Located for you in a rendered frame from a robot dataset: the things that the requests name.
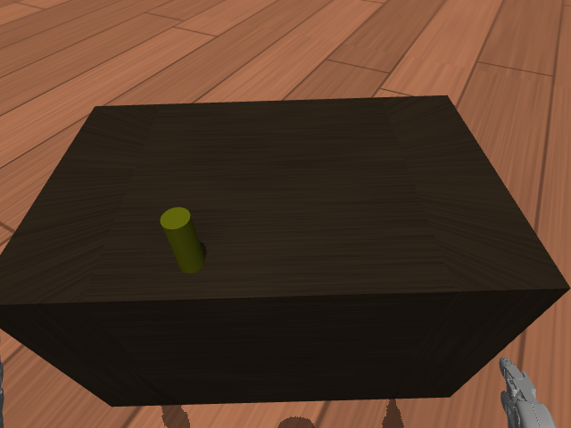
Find can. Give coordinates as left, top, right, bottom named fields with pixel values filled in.
left=160, top=207, right=205, bottom=274

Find right robot hand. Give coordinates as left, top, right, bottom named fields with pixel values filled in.
left=500, top=357, right=557, bottom=428

